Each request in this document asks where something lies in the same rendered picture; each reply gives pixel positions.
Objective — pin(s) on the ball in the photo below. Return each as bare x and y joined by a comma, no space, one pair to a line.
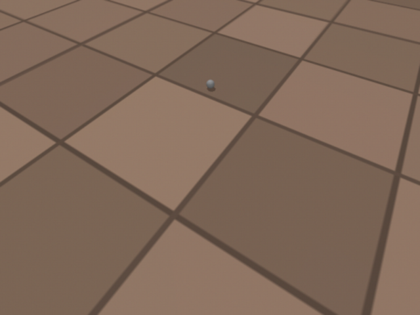
210,84

